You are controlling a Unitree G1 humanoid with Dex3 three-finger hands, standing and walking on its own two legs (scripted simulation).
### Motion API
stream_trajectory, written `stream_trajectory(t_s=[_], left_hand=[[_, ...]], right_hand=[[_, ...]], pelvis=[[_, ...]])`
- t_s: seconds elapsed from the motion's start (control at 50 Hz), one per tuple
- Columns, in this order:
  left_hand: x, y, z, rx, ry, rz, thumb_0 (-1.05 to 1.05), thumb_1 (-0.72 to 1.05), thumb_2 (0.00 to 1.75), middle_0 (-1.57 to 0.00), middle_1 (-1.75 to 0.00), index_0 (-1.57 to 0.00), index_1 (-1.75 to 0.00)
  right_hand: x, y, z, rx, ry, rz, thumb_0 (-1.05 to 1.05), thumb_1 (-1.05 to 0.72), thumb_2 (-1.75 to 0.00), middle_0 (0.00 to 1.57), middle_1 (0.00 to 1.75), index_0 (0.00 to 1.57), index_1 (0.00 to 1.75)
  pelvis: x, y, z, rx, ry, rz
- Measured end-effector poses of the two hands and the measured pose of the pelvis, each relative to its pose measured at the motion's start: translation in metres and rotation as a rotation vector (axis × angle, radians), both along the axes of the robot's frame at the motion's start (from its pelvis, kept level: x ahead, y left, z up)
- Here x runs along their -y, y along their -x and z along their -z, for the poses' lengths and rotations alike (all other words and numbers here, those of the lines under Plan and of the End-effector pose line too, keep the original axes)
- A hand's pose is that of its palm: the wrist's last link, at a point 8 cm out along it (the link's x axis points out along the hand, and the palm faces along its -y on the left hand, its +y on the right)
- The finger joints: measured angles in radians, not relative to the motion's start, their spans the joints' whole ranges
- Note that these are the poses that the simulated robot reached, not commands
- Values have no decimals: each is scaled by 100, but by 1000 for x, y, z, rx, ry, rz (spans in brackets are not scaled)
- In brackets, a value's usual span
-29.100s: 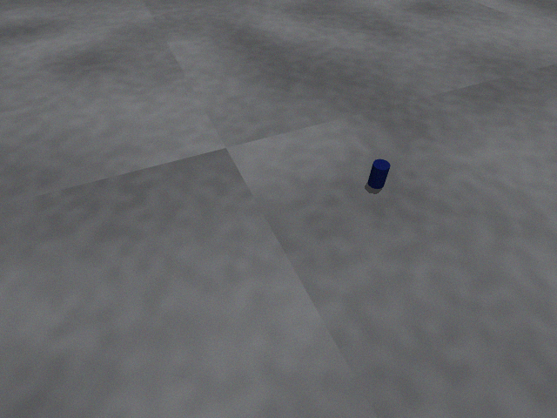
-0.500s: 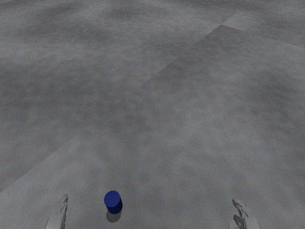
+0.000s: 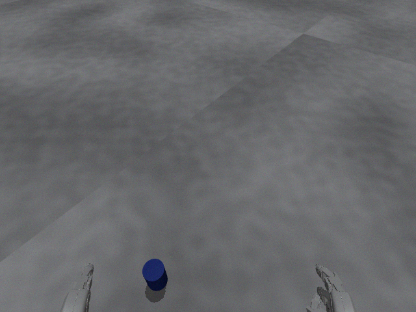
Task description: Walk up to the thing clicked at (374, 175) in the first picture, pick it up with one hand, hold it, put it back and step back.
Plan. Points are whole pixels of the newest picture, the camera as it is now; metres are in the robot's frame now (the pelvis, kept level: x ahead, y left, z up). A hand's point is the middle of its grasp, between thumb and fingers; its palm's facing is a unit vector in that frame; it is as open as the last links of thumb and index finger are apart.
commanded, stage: home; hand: left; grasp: from the side
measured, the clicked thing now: (155, 275) +0.42 +0.22 -0.65
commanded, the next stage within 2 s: stand in 0.46 s
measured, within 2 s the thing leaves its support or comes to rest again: neither
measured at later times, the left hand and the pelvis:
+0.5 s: hand out of the picture +0.17 +0.18 -0.06, palm faces +0.11 -0.95 -0.28, open 17.4 cm; pelvis +0.00 +0.00 +0.00, yaw +0 degrees
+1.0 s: hand out of the picture +0.16 +0.19 -0.07, palm faces +0.03 -0.95 -0.32, open 9.4 cm; pelvis -0.01 +0.00 +0.00, yaw +0 degrees
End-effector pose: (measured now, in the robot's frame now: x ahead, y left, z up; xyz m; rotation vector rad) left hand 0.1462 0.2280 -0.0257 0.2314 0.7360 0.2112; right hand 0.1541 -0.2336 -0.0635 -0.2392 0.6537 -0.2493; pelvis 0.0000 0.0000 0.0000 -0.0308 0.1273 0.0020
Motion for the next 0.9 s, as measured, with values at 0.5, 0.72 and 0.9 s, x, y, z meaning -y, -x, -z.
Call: stream_trajectory(t_s=[0.5, 0.72, 0.9], left_hand=[[-2, -2, 2, -9, 2, -3, -1, -53, 6, -6, -6, -5, -5], [-2, 0, 1, -8, 3, -2, -1, -37, 21, -13, -16, -13, -16], [-3, 4, 2, -8, 4, -2, 0, 19, 68, -19, -27, -19, -27]], right_hand=[[-3, 0, 1, -6, 1, 3, 1, -90, -90, 21, 30, 20, 30], [-2, 1, -1, 2, 5, 0, 1, -90, -90, 21, 30, 20, 30], [-3, 5, -1, 1, 7, -1, 1, -90, -90, 21, 30, 20, 30]], pelvis=[[-3, -2, 0, 1, 1, 3], [-3, 0, -1, 5, 1, 2], [-4, 3, -1, 10, 1, 2]])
